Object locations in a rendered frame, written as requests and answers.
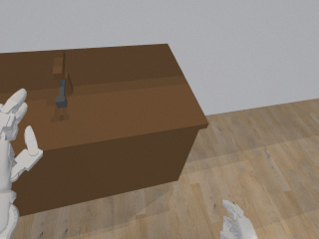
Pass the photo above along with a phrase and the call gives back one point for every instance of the tap lever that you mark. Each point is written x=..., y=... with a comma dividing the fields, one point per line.
x=61, y=101

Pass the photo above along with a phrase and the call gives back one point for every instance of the robot left forearm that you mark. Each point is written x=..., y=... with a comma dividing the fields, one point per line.
x=9, y=214

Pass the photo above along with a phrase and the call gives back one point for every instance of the robot left hand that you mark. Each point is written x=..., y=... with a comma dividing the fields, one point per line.
x=10, y=115

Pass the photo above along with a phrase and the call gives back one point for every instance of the counter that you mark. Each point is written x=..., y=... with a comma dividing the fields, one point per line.
x=130, y=122

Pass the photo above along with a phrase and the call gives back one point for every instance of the robot right hand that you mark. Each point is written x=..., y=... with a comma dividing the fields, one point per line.
x=241, y=229

